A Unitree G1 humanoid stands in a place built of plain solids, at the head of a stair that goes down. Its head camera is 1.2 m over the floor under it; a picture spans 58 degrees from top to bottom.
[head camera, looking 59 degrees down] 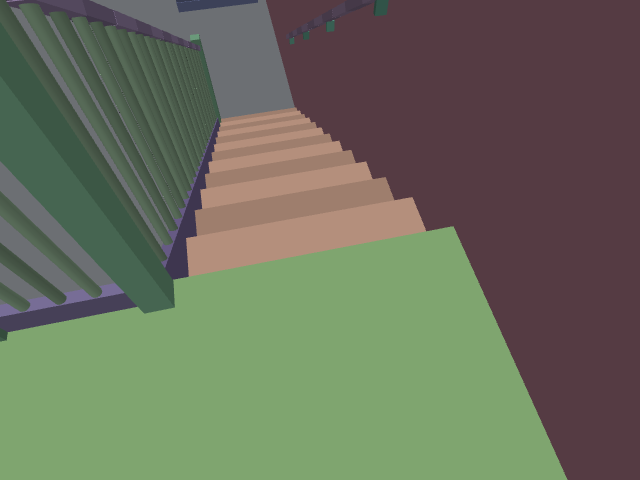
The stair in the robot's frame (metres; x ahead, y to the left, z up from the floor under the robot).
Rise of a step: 0.20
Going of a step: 0.28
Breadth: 0.90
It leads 12 degrees to the left of straight ahead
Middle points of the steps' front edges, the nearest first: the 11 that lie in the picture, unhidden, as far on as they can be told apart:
0.68 0.00 0.00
0.95 0.07 -0.20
1.22 0.13 -0.40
1.49 0.19 -0.60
1.76 0.25 -0.80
2.03 0.30 -1.00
2.30 0.36 -1.21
2.57 0.42 -1.41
2.84 0.48 -1.61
3.11 0.54 -1.81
3.38 0.60 -2.01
